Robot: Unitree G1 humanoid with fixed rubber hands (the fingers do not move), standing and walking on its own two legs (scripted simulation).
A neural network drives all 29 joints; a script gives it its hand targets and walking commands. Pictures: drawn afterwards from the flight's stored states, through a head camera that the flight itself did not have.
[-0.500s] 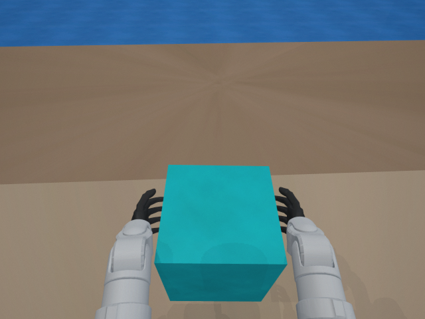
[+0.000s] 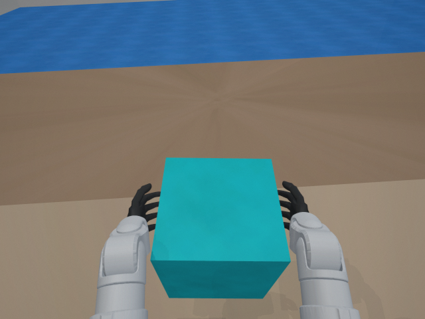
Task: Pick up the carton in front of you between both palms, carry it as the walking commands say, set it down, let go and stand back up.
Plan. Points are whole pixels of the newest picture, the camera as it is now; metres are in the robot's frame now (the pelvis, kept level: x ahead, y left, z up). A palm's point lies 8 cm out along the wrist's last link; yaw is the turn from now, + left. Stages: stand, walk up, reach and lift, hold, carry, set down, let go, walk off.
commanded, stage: carry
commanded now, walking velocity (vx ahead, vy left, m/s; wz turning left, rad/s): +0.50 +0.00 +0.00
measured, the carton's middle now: (217, 232) +0.31 +0.01 +0.01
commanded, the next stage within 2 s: none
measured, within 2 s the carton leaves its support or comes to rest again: neither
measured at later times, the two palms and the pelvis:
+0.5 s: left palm (160, 156) +0.45 +0.13 +0.10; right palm (292, 157) +0.44 -0.17 +0.10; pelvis +0.22 -0.01 +0.01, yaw +0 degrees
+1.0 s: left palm (178, 93) +0.75 +0.12 +0.11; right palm (272, 89) +0.76 -0.18 +0.11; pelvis +0.53 -0.04 +0.01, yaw +1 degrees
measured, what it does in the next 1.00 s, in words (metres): walks ahead: left foot, then right foot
